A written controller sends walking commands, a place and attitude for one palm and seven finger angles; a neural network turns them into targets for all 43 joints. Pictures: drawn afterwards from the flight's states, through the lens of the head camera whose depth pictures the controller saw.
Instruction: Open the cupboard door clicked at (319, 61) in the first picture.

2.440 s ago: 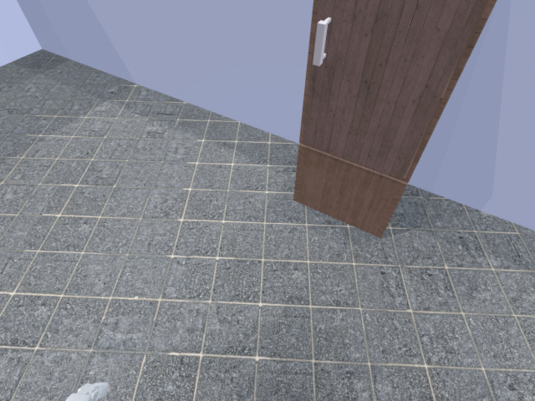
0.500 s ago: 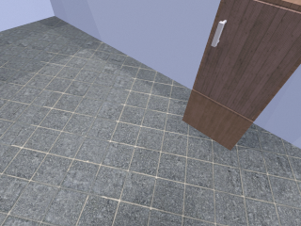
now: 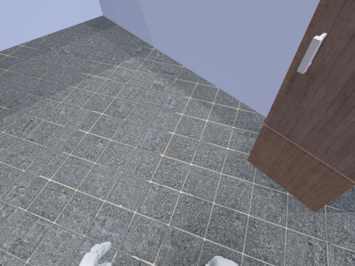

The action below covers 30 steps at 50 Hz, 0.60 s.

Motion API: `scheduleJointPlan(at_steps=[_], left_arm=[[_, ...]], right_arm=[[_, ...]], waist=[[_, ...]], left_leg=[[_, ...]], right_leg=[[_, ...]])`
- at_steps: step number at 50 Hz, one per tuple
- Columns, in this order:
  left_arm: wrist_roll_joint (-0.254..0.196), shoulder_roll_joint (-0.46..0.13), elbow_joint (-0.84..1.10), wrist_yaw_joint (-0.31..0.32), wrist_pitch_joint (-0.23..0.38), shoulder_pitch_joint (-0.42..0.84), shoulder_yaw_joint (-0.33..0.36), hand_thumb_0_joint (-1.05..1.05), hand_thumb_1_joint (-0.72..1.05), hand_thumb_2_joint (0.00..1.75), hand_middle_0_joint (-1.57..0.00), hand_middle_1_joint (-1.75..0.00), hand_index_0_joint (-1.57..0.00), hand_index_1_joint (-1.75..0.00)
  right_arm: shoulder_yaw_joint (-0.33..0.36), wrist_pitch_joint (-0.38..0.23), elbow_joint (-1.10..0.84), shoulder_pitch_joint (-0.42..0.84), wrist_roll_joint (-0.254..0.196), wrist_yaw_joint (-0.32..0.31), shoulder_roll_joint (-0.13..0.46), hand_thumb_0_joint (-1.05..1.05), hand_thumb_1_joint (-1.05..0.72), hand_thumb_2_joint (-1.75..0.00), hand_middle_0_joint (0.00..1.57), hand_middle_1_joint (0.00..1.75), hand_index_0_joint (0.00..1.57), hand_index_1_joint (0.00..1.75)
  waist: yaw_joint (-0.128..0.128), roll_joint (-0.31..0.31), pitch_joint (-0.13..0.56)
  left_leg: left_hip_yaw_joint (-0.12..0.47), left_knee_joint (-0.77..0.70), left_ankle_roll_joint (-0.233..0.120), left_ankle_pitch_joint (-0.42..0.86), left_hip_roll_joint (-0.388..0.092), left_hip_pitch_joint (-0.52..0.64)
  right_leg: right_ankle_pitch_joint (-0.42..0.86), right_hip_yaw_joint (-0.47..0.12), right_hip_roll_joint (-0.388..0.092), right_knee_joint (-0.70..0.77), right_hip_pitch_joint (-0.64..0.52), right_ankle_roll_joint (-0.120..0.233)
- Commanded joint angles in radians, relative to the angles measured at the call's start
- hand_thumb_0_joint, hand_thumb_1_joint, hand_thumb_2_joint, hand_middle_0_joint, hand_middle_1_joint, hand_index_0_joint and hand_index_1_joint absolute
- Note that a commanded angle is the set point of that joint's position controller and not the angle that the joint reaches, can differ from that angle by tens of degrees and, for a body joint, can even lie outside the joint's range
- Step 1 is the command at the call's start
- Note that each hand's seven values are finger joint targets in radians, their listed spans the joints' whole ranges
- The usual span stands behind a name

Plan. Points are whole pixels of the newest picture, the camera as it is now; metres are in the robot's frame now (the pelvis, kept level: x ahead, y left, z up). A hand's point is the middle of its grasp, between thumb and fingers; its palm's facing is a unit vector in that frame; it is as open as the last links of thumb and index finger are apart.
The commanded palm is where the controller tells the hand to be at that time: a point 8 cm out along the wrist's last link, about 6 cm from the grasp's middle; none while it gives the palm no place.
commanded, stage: turn to face it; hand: left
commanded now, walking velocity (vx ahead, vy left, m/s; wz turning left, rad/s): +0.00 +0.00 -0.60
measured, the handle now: (312, 53) +0.73 -0.43 +0.07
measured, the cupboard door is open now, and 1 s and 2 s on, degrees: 0 0 0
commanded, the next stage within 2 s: take the last steps up to it in 1.24 s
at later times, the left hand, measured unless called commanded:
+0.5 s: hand out of the picture +0.14 +0.23 -0.15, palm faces -0.17 -0.96 -0.21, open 7.4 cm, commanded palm none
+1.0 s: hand (148, 215) +0.26 +0.10 -0.13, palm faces -0.57 -0.78 -0.26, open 7.4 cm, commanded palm none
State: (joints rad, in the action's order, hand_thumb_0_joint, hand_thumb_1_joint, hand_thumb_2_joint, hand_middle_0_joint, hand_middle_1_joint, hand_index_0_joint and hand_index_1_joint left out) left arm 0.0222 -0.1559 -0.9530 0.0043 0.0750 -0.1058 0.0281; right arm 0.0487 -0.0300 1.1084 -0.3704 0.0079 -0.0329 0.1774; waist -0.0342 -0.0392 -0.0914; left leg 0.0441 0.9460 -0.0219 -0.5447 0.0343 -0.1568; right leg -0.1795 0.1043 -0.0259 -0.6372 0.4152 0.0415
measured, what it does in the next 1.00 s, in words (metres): steps on the spot, turning right: left foot, then right foot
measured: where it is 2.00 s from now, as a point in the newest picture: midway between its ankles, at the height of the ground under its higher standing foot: outside the picture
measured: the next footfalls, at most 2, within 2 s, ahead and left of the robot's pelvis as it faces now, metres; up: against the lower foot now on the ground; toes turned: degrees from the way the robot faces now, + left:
left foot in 0.32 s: +0.14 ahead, +0.12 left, +0.00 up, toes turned -7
right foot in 0.76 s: +0.03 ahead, -0.13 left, +0.00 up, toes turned -34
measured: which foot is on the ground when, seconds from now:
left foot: up 0.00-0.30, down 0.32-0.74, up 0.76-1.00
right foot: down 0.00-0.34, up 0.36-0.74, down 0.76-1.00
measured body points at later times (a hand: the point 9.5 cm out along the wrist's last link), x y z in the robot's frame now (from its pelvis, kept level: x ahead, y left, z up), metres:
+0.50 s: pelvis +0.05 +0.03 +0.02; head +0.08 +0.05 +0.47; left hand +0.15 +0.28 -0.14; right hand +0.10 -0.22 -0.10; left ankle +0.10 +0.13 -0.72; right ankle +0.02 -0.09 -0.64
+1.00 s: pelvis +0.05 +0.00 +0.02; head +0.08 -0.04 +0.46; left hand +0.29 +0.14 -0.11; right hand -0.06 -0.25 -0.13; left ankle +0.14 +0.12 -0.67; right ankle -0.01 -0.10 -0.72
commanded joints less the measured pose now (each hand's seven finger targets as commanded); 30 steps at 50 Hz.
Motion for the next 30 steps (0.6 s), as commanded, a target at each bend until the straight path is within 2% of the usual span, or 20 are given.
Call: scheduleJointPlan(at_steps=[1, 2, 4, 6, 7, 10, 12, 13, 14, 15, 16, 17, 18, 19, 20, 21, 23, 25, 27, 30], left_arm=[[-0.004, -0.158, -0.019, 0.029, -0.025, -0.182, 0.045, 0.00, 0.90, 0.90, -0.20, -0.30, -0.20, -0.30], [-0.001, -0.149, -0.008, 0.030, -0.028, -0.149, 0.043, 0.00, 0.90, 0.90, -0.20, -0.30, -0.20, -0.30], [0.001, -0.157, 0.000, 0.028, -0.037, -0.127, 0.047, 0.00, 0.90, 0.90, -0.20, -0.30, -0.20, -0.30], [0.001, -0.171, -0.001, 0.022, -0.051, -0.138, 0.057, 0.00, 0.90, 0.90, -0.20, -0.30, -0.20, -0.30], [0.002, -0.182, 0.004, 0.020, -0.057, -0.141, 0.063, 0.00, 0.90, 0.90, -0.20, -0.30, -0.20, -0.30], [0.003, -0.210, 0.015, 0.013, -0.071, -0.148, 0.076, 0.00, 0.90, 0.90, -0.20, -0.30, -0.20, -0.30], [0.002, -0.220, 0.025, 0.009, -0.082, -0.143, 0.083, 0.00, 0.90, 0.90, -0.20, -0.30, -0.20, -0.30], [0.001, -0.220, 0.030, 0.009, -0.087, -0.134, 0.085, 0.00, 0.90, 0.90, -0.20, -0.30, -0.20, -0.30], [-0.003, -0.218, 0.039, 0.009, -0.092, -0.116, 0.088, 0.00, 0.90, 0.90, -0.20, -0.30, -0.20, -0.30], [-0.007, -0.200, 0.053, 0.007, -0.098, -0.105, 0.083, 0.00, 0.90, 0.90, -0.20, -0.30, -0.20, -0.30], [-0.015, -0.149, 0.072, -0.001, -0.105, -0.117, 0.075, 0.00, 0.90, 0.90, -0.20, -0.30, -0.20, -0.30], [-0.012, -0.133, 0.088, -0.009, -0.107, -0.129, 0.073, 0.00, 0.90, 0.90, -0.20, -0.30, -0.20, -0.30], [0.002, -0.177, 0.074, -0.006, -0.119, -0.129, 0.084, 0.00, 0.90, 0.90, -0.20, -0.30, -0.20, -0.30], [0.008, -0.188, 0.059, -0.016, -0.120, -0.137, 0.098, 0.00, 0.90, 0.90, -0.20, -0.30, -0.20, -0.30], [0.006, -0.170, 0.048, -0.024, -0.121, -0.170, 0.099, 0.00, 0.90, 0.90, -0.20, -0.30, -0.20, -0.30], [0.005, -0.153, 0.041, -0.028, -0.125, -0.187, 0.097, 0.00, 0.90, 0.90, -0.20, -0.30, -0.20, -0.30], [0.001, -0.141, 0.047, -0.031, -0.129, -0.184, 0.092, 0.00, 0.90, 0.90, -0.20, -0.30, -0.20, -0.30], [-0.001, -0.132, 0.069, -0.031, -0.132, -0.135, 0.087, 0.00, 0.90, 0.90, -0.20, -0.30, -0.20, -0.30], [0.000, -0.127, 0.087, -0.033, -0.135, -0.095, 0.082, 0.00, 0.90, 0.90, -0.20, -0.30, -0.20, -0.30], [0.000, -0.121, 0.105, -0.034, -0.131, -0.055, 0.075, 0.00, 0.90, 0.90, -0.20, -0.30, -0.20, -0.30]], right_arm=[[0.004, -0.004, -0.087, 0.014, 0.009, 0.001, 0.057, 0.00, -0.90, -0.90, 0.20, 0.30, 0.20, 0.30], [0.000, 0.009, -0.087, 0.013, 0.011, 0.003, 0.045, 0.00, -0.90, -0.90, 0.20, 0.30, 0.20, 0.30], [-0.003, 0.026, -0.088, 0.007, 0.012, 0.004, 0.033, 0.00, -0.90, -0.90, 0.20, 0.30, 0.20, 0.30], [-0.001, 0.037, -0.107, 0.048, 0.012, 0.004, 0.045, 0.00, -0.90, -0.90, 0.20, 0.30, 0.20, 0.30], [0.001, 0.038, -0.123, 0.070, 0.012, 0.004, 0.054, 0.00, -0.90, -0.90, 0.20, 0.30, 0.20, 0.30], [0.006, 0.034, -0.162, 0.146, 0.004, 0.003, 0.072, 0.00, -0.90, -0.90, 0.20, 0.30, 0.20, 0.30], [0.008, 0.031, -0.179, 0.169, 0.000, 0.000, 0.082, 0.00, -0.90, -0.90, 0.20, 0.30, 0.20, 0.30], [0.010, 0.029, -0.183, 0.164, -0.002, -0.002, 0.087, 0.00, -0.90, -0.90, 0.20, 0.30, 0.20, 0.30], [0.012, 0.023, -0.176, 0.130, -0.004, -0.005, 0.091, 0.00, -0.90, -0.90, 0.20, 0.30, 0.20, 0.30], [0.017, 0.017, -0.171, 0.098, -0.004, -0.010, 0.117, 0.00, -0.90, -0.90, 0.20, 0.30, 0.20, 0.30], [0.031, 0.012, -0.181, 0.100, 0.005, -0.015, 0.187, 0.00, -0.90, -0.90, 0.20, 0.30, 0.20, 0.30], [0.045, 0.020, -0.209, 0.115, 0.013, -0.008, 0.258, 0.00, -0.90, -0.90, 0.20, 0.30, 0.20, 0.30], [0.042, 0.022, -0.220, 0.170, 0.013, -0.009, 0.239, 0.00, -0.90, -0.90, 0.20, 0.30, 0.20, 0.30], [0.033, 0.019, -0.239, 0.221, 0.015, -0.010, 0.198, 0.00, -0.90, -0.90, 0.20, 0.30, 0.20, 0.30], [0.030, 0.016, -0.257, 0.266, 0.016, -0.011, 0.192, 0.00, -0.90, -0.90, 0.20, 0.30, 0.20, 0.30], [0.029, 0.014, -0.259, 0.281, 0.016, -0.009, 0.180, 0.00, -0.90, -0.90, 0.20, 0.30, 0.20, 0.30], [0.026, 0.009, -0.251, 0.254, 0.012, -0.009, 0.162, 0.00, -0.90, -0.90, 0.20, 0.30, 0.20, 0.30], [0.034, 0.009, -0.231, 0.195, 0.014, -0.007, 0.166, 0.00, -0.90, -0.90, 0.20, 0.30, 0.20, 0.30], [0.044, 0.011, -0.216, 0.160, 0.015, -0.004, 0.183, 0.00, -0.90, -0.90, 0.20, 0.30, 0.20, 0.30], [0.054, 0.016, -0.200, 0.131, 0.018, 0.002, 0.203, 0.00, -0.90, -0.90, 0.20, 0.30, 0.20, 0.30]], waist=[[0.049, 0.133, 0.076], [0.025, 0.113, 0.090], [0.008, 0.145, 0.142], [0.017, 0.174, 0.148], [0.022, 0.167, 0.156], [0.040, 0.174, 0.158], [0.042, 0.181, 0.153], [0.031, 0.182, 0.144], [0.009, 0.174, 0.150], [-0.007, 0.131, 0.157], [-0.011, -0.079, 0.125], [-0.007, -0.293, 0.096], [0.003, -0.268, 0.071], [0.036, -0.118, 0.041], [0.066, -0.056, 0.037], [0.075, -0.056, 0.051], [0.065, -0.097, 0.075], [0.035, -0.098, 0.079], [0.016, -0.111, 0.077], [-0.001, -0.145, 0.087]], left_leg=[[-0.020, 0.248, 0.029, 0.037, -0.107, -0.282], [-0.035, 0.183, 0.039, 0.059, -0.113, -0.241], [-0.070, 0.048, 0.059, 0.095, -0.111, -0.185], [-0.090, -0.021, 0.071, 0.131, -0.097, -0.190], [-0.092, -0.059, 0.073, 0.136, -0.092, -0.200], [-0.094, -0.151, 0.075, 0.149, -0.077, -0.176], [-0.093, -0.234, 0.073, 0.172, -0.063, -0.128], [-0.089, -0.297, 0.073, 0.204, -0.059, -0.084], [-0.095, -0.406, 0.071, 0.255, -0.061, -0.005], [-0.082, -0.513, 0.063, 0.279, -0.095, 0.105], [0.119, -0.639, -0.001, 0.208, -0.271, 0.177], [0.305, -0.752, -0.094, 0.192, -0.486, 0.089], [0.302, -0.759, -0.129, 0.188, -0.517, -0.031], [0.218, -0.748, -0.129, 0.219, -0.456, -0.080], [0.117, -0.721, -0.118, 0.276, -0.412, -0.081], [0.028, -0.703, -0.100, 0.336, -0.373, -0.068], [-0.054, -0.672, -0.096, 0.473, -0.347, -0.014], [-0.067, -0.649, -0.112, 0.566, -0.369, 0.036], [-0.092, -0.640, -0.117, 0.590, -0.391, 0.066], [-0.130, -0.611, -0.111, 0.642, -0.410, 0.072]], right_leg=[[0.506, -0.396, -0.307, 0.302, -0.211, 0.214], [0.502, -0.335, -0.272, 0.308, -0.149, 0.186], [0.472, -0.284, -0.223, 0.306, -0.112, 0.156], [0.351, -0.315, -0.196, 0.323, -0.106, 0.149], [0.308, -0.333, -0.191, 0.322, -0.129, 0.149], [0.233, -0.390, -0.179, 0.313, -0.127, 0.143], [0.175, -0.415, -0.164, 0.303, -0.112, 0.126], [0.148, -0.423, -0.152, 0.288, -0.084, 0.111], [0.118, -0.417, -0.137, 0.258, -0.051, 0.086], [0.038, -0.384, -0.092, 0.207, 0.024, 0.045], [-0.156, -0.298, 0.022, 0.060, 0.192, -0.006], [-0.387, -0.124, 0.090, -0.207, 0.227, -0.057], [-0.387, -0.155, 0.031, -0.378, 0.186, -0.070], [-0.322, -0.146, 0.022, -0.487, 0.173, -0.075], [-0.270, -0.129, 0.007, -0.547, 0.176, -0.083], [-0.227, -0.116, -0.005, -0.574, 0.167, -0.092], [-0.202, -0.093, -0.019, -0.549, 0.166, -0.106], [-0.229, -0.079, -0.032, -0.472, 0.160, -0.113], [-0.251, -0.052, -0.044, -0.379, 0.138, -0.116], [-0.267, -0.023, -0.039, -0.244, 0.067, -0.106]])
